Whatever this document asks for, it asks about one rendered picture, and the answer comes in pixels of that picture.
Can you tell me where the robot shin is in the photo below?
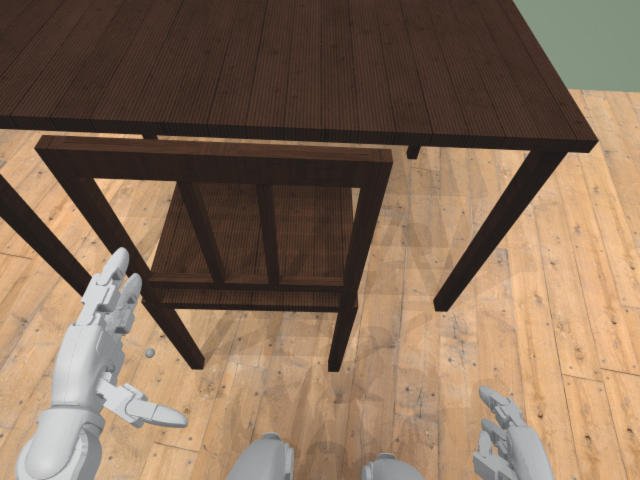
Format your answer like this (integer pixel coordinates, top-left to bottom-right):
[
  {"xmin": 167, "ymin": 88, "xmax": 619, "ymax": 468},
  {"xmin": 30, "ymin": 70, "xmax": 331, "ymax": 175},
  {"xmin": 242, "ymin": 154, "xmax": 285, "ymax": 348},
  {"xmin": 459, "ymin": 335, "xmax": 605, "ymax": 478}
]
[
  {"xmin": 375, "ymin": 453, "xmax": 396, "ymax": 461},
  {"xmin": 262, "ymin": 432, "xmax": 281, "ymax": 441}
]

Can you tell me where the robot right shin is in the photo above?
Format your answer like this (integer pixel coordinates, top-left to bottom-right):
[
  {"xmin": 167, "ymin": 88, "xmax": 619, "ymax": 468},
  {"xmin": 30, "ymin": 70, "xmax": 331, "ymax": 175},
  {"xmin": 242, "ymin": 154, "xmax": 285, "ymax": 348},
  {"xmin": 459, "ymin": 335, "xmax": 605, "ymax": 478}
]
[{"xmin": 375, "ymin": 453, "xmax": 396, "ymax": 461}]

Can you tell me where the chair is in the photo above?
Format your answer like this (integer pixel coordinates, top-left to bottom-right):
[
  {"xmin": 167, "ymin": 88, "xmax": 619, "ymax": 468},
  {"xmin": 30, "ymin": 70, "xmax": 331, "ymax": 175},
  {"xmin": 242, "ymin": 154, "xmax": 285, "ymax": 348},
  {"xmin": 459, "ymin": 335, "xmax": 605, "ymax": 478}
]
[{"xmin": 34, "ymin": 135, "xmax": 393, "ymax": 372}]

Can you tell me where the left robot hand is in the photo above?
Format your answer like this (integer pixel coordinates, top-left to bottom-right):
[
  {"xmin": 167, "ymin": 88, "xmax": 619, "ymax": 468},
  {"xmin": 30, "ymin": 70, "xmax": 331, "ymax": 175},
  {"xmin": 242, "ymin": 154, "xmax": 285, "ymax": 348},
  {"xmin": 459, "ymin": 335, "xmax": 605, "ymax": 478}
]
[{"xmin": 50, "ymin": 247, "xmax": 188, "ymax": 429}]

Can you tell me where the right robot hand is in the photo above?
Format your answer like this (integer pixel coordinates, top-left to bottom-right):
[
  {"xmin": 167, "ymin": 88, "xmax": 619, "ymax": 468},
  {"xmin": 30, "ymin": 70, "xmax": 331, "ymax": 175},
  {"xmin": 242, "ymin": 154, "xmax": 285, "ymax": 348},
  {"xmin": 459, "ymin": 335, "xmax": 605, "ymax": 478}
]
[{"xmin": 473, "ymin": 385, "xmax": 555, "ymax": 480}]

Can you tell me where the table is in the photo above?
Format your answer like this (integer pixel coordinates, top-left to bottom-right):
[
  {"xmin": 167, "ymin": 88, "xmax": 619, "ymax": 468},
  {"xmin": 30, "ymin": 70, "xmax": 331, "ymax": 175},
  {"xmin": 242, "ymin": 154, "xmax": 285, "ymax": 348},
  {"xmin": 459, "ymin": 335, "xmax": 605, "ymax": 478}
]
[{"xmin": 0, "ymin": 0, "xmax": 599, "ymax": 312}]

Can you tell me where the robot left shin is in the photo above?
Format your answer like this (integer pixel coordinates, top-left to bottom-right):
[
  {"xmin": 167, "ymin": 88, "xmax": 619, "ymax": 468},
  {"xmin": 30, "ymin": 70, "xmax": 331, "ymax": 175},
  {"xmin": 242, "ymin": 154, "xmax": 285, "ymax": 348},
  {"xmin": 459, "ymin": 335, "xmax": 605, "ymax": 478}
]
[{"xmin": 262, "ymin": 432, "xmax": 281, "ymax": 441}]

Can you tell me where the left robot forearm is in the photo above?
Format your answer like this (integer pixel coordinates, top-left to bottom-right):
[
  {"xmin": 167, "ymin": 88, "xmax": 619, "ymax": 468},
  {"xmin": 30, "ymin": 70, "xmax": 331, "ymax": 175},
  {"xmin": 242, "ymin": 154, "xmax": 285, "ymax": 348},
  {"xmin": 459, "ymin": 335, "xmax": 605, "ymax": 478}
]
[{"xmin": 15, "ymin": 405, "xmax": 105, "ymax": 480}]

